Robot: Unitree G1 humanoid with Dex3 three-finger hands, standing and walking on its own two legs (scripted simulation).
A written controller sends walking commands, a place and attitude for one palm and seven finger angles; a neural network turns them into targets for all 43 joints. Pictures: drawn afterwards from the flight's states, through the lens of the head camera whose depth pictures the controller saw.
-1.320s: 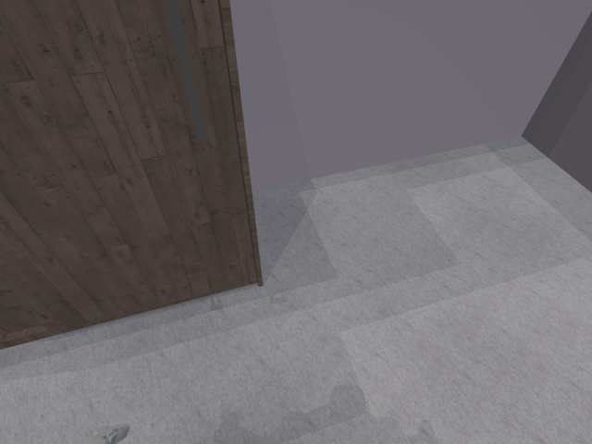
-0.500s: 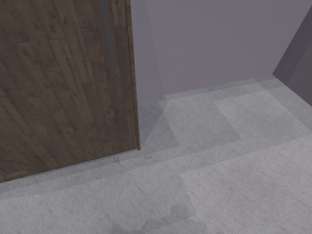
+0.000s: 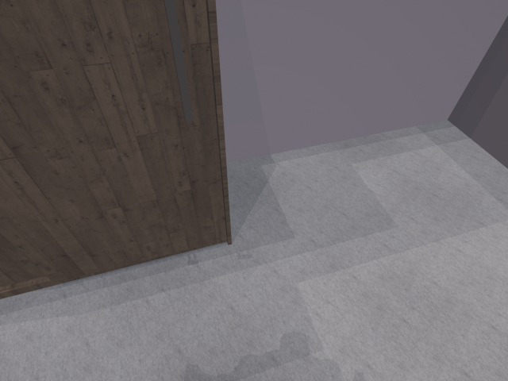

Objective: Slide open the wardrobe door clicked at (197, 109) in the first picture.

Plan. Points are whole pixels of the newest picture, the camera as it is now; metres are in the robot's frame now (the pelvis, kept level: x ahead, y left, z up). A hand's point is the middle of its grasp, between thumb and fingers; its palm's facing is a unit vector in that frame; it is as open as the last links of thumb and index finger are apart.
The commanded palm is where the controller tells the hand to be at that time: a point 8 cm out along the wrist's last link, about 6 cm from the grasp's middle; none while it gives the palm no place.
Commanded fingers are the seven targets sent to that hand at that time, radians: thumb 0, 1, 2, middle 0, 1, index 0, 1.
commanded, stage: look at it before walking up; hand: right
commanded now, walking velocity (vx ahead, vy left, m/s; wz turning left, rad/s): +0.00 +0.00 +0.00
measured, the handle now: (178, 61) +0.76 +0.23 +0.13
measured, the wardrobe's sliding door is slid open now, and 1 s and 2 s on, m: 0.00 0.00 0.00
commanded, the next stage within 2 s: turn to face it in 0.22 s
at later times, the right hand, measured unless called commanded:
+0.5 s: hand out of the picture +0.08 -0.24 -0.16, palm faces -0.04 +0.94 -0.34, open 7.4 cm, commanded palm none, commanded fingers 0.00 -0.90 -0.90 0.20 0.30 0.20 0.30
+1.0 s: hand out of the picture +0.04 -0.17 -0.17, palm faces -0.17 +0.95 -0.24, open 7.4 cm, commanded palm none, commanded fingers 0.00 -0.90 -0.90 0.20 0.30 0.20 0.30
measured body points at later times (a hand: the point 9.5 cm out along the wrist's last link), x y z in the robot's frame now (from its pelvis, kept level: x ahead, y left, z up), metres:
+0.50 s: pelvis +0.00 +0.00 +0.00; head +0.02 +0.00 +0.45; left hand +0.09 +0.29 -0.14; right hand +0.08 -0.29 -0.14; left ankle +0.00 +0.12 -0.75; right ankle -0.01 -0.12 -0.75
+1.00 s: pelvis -0.02 +0.01 -0.01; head +0.02 +0.04 +0.44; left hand +0.00 +0.28 -0.16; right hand +0.05 -0.22 -0.15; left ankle -0.01 +0.11 -0.75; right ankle -0.03 -0.14 -0.67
